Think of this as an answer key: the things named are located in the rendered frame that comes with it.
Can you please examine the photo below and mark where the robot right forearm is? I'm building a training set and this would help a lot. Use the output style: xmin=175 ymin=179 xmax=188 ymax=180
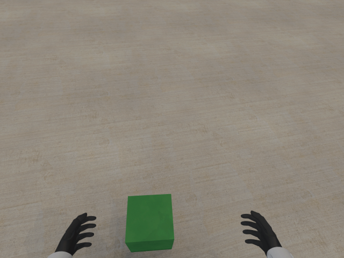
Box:
xmin=267 ymin=247 xmax=294 ymax=258

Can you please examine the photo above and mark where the robot right hand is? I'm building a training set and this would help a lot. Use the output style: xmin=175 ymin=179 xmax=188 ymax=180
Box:
xmin=241 ymin=211 xmax=282 ymax=256

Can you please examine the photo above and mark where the carton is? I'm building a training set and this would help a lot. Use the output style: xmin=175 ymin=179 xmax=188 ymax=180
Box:
xmin=125 ymin=194 xmax=174 ymax=252

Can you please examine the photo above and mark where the robot left hand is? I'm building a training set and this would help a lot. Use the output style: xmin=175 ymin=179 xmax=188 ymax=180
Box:
xmin=55 ymin=213 xmax=96 ymax=256

